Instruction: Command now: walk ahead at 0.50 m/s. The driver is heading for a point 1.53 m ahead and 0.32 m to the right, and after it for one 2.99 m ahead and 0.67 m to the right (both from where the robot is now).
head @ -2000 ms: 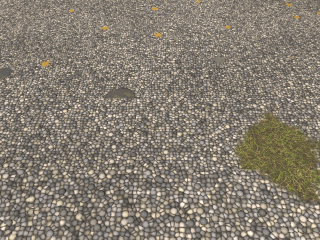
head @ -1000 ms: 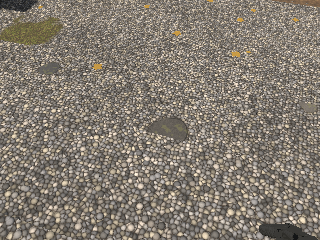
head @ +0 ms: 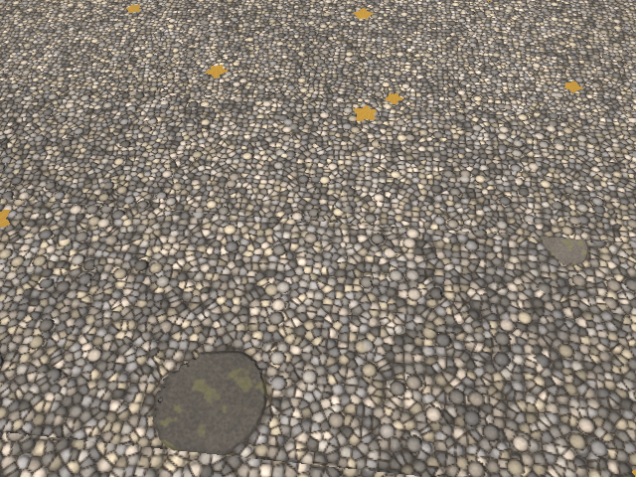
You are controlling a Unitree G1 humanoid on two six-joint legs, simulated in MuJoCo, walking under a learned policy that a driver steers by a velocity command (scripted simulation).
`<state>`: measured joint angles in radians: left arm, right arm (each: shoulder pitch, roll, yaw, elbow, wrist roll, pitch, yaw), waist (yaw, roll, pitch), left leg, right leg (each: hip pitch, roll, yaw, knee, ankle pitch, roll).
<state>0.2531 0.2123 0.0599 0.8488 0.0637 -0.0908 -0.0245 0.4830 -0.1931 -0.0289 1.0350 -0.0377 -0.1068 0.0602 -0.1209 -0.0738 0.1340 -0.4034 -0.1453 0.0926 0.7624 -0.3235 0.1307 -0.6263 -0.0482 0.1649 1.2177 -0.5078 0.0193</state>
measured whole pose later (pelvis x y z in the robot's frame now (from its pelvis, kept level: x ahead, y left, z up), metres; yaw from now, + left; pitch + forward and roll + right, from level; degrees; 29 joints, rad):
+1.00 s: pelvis +0.69 -0.06 -0.14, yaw -2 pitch +0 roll +3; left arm 0.25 0.23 0.00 0.94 0.07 -0.09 -0.07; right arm 0.41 -0.21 -0.02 0.98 -0.09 -0.09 0.04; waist 0.01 -0.06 -0.01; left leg -0.08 -0.05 0.20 0.34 -0.26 0.07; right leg -0.64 -0.10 0.04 0.98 -0.20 -0.08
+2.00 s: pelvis +1.35 -0.19 -0.32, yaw -28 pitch +0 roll +2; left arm 0.33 0.22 -0.01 0.92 0.09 -0.06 -0.07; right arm 0.42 -0.22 0.00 0.98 -0.08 -0.09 0.04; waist 0.00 -0.02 -0.02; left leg -0.17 -0.06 0.13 0.41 -0.26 0.07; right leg -0.81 -0.06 0.05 1.38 -0.08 -0.08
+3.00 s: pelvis +1.55 -0.28 -0.33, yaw -28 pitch -1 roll -1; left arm 0.09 0.26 0.07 1.00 0.00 -0.08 -0.07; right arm 0.19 -0.24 -0.08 0.98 0.00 -0.09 0.08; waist 0.01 0.00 0.04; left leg -0.13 0.05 0.07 0.56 -0.42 -0.01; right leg -0.33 0.02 -0.02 0.55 -0.20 -0.01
